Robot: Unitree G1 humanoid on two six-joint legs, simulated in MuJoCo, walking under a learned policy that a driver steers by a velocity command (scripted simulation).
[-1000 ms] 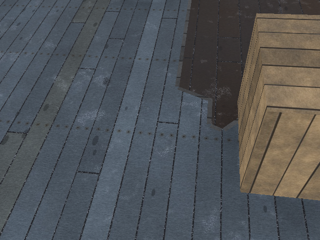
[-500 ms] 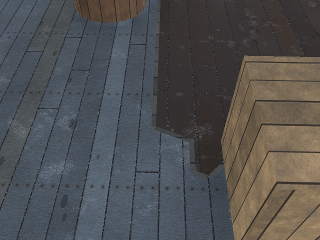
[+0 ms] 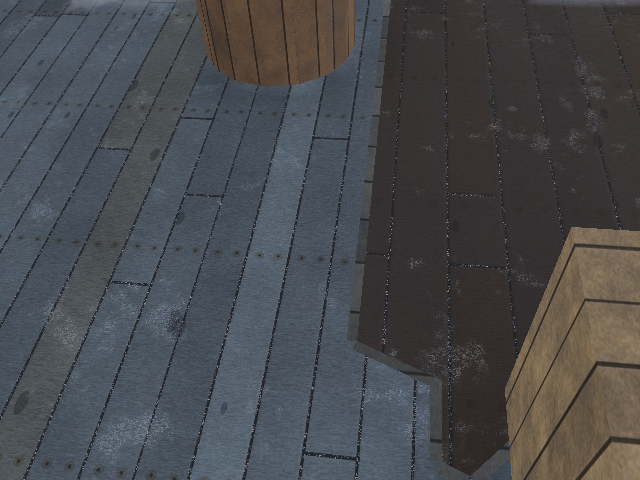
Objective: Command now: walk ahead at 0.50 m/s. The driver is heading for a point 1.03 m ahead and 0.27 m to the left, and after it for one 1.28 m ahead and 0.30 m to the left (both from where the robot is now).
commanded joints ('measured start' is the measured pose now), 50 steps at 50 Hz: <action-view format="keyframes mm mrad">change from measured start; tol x32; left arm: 1 -42 178 46 -55 -14 -14 20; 33 -402 50 34 -160 -25 -18 -34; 39 123 273 124 -27 -9 -12 -13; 50 -100 108 80 -4 11 -31 11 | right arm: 1 -20 -22 -4 -48 4 -8 4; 13 341 -228 -89 32 12 -34 13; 50 128 3 -63 97 32 -15 -30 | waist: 1 -25 -158 24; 10 -88 -162 -32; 13 -144 275 -333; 50 -54 -134 14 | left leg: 1 58 2 13 -170 164 -17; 10 373 -77 91 -401 -14 88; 13 964 272 -683 -626 -299 337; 20 525 117 -216 -758 -48 261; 37 762 95 17 -454 653 161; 40 51 -151 -44 325 -431 51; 50 -11 35 -66 66 24 27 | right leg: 1 -45 -227 110 -141 200 -154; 9 50 -294 128 -7 87 -108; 14 -654 -68 150 1043 -376 12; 28 -498 -131 53 337 287 46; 35 -458 -85 46 200 134 -30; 39 520 -378 562 174 -19 -287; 50 -11 -274 118 -164 169 -174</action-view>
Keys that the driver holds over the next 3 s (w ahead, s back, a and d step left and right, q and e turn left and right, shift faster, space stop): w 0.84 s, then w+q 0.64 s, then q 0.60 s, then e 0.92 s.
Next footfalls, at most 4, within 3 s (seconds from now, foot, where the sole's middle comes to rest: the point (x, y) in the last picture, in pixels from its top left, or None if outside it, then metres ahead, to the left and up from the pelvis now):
0.22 left None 0.28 0.18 -0.79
0.76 right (386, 431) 0.60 -0.04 -0.79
1.30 left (265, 319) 0.88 0.24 -0.79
1.78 right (298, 227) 1.18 0.19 -0.79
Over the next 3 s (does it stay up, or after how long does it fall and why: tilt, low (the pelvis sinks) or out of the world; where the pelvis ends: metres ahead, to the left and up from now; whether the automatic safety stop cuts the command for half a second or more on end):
stays up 1.01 0.22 0.00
